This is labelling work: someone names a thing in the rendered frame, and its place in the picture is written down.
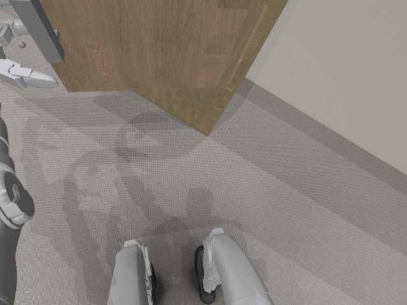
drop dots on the handle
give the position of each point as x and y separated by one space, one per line
39 27

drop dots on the robot left forearm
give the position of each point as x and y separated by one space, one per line
6 162

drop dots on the cupboard door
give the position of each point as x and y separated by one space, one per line
116 45

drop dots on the robot thigh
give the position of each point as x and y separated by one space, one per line
132 268
241 283

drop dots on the robot left upper arm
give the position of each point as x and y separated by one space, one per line
16 208

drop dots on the left robot hand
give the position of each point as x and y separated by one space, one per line
11 72

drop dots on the left robot thigh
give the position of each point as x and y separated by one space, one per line
132 268

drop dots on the right robot thigh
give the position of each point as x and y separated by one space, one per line
241 283

